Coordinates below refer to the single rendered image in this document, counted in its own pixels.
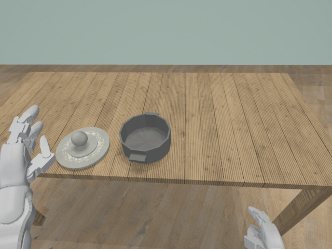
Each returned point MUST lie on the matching robot left forearm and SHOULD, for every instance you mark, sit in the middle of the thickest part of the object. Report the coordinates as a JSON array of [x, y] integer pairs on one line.
[[17, 214]]

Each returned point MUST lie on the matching lid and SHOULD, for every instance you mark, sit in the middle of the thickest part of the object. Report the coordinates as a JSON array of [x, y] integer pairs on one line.
[[78, 157]]

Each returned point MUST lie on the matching table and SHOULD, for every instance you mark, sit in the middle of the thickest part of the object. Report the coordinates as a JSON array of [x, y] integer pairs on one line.
[[227, 129]]

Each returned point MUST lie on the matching right robot hand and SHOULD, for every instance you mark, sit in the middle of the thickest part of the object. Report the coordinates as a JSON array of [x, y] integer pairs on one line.
[[268, 237]]

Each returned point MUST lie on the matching knob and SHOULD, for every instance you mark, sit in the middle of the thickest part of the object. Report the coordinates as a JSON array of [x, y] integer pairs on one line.
[[79, 138]]

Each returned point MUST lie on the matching left robot hand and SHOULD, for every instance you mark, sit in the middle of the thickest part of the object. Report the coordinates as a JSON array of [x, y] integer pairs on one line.
[[15, 153]]

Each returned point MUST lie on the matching pot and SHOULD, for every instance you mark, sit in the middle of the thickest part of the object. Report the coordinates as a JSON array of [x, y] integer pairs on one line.
[[145, 138]]

